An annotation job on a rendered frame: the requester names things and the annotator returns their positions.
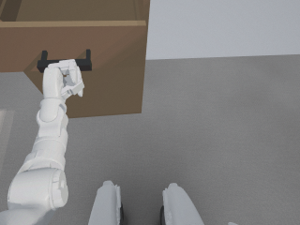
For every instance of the left robot hand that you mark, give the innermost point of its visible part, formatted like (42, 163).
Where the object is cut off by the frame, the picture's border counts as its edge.
(53, 80)

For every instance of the left robot upper arm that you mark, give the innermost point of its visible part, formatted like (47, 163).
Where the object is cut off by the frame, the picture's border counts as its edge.
(35, 196)

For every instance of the drawer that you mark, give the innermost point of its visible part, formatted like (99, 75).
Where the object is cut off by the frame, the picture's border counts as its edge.
(111, 29)

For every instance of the robot left thigh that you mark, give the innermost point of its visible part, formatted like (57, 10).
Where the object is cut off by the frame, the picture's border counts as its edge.
(106, 204)

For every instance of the right robot shin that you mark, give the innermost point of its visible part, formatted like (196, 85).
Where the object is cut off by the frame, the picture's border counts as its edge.
(168, 216)

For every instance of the robot left forearm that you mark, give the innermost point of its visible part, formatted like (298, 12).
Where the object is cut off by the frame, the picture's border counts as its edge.
(52, 138)

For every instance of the handle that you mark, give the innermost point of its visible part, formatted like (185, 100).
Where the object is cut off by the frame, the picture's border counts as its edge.
(84, 64)

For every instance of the cabinet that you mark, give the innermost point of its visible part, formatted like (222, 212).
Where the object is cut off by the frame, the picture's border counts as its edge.
(107, 91)

